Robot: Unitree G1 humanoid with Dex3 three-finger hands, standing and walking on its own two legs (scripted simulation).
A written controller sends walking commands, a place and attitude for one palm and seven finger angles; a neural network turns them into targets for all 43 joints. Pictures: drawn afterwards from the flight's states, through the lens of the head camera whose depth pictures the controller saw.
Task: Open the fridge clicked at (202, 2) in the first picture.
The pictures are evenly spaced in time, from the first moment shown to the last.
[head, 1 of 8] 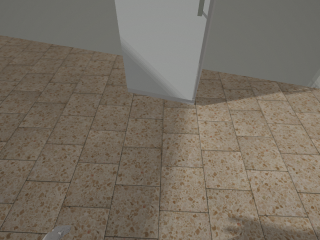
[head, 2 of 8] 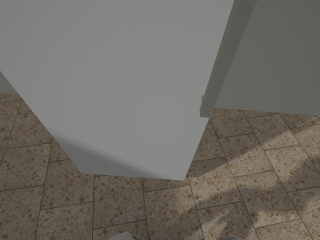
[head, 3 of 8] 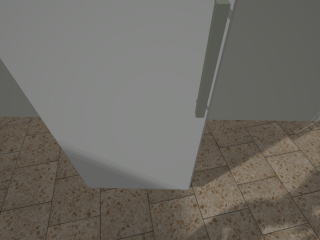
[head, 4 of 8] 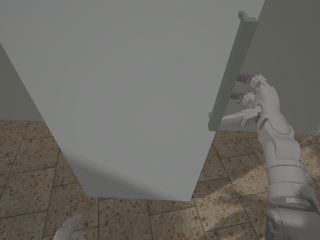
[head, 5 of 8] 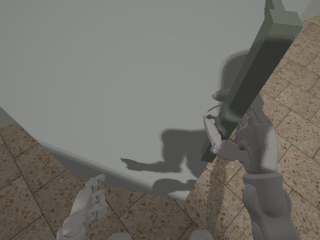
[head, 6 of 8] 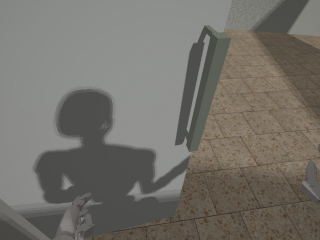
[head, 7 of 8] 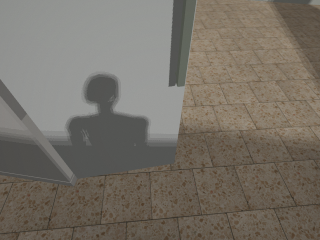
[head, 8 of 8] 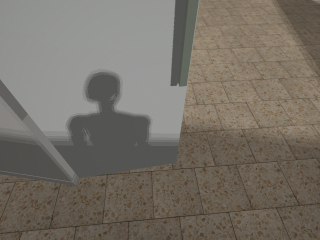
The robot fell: no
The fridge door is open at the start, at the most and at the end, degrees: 0 75 71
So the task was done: yes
